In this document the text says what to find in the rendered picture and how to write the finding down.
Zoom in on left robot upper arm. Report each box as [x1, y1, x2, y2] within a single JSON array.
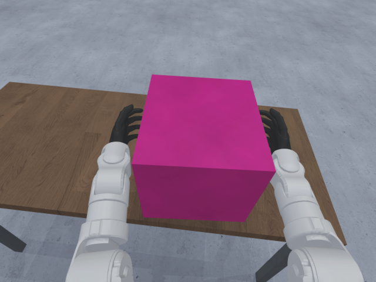
[[66, 249, 133, 282]]

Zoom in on carton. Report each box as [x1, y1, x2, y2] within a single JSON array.
[[132, 75, 276, 222]]

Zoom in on right robot upper arm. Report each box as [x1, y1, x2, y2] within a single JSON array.
[[287, 246, 363, 282]]

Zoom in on left robot forearm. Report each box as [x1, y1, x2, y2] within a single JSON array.
[[65, 142, 131, 282]]

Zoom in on right robot forearm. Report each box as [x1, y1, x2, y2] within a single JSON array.
[[270, 149, 364, 282]]

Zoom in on table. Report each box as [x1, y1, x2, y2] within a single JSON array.
[[0, 82, 347, 282]]

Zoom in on right robot hand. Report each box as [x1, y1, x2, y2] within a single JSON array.
[[259, 108, 291, 155]]

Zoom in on left robot hand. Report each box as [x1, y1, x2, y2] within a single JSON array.
[[109, 104, 143, 144]]

